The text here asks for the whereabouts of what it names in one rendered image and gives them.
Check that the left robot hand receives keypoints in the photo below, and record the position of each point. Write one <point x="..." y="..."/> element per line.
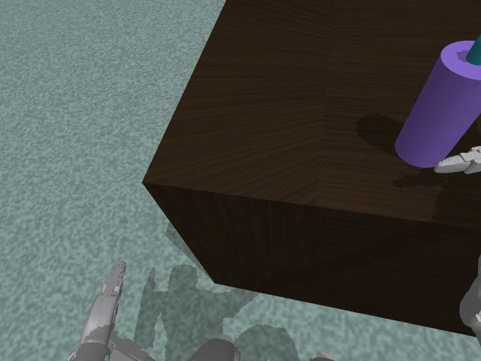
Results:
<point x="99" y="324"/>

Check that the left robot arm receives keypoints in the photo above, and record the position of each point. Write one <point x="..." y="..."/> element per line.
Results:
<point x="90" y="352"/>

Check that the right robot arm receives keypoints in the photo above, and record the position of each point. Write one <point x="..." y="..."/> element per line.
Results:
<point x="470" y="306"/>

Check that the right robot hand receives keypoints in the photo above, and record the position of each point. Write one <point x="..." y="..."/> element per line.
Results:
<point x="469" y="162"/>

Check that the bottle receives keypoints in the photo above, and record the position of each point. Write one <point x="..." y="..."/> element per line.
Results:
<point x="448" y="104"/>

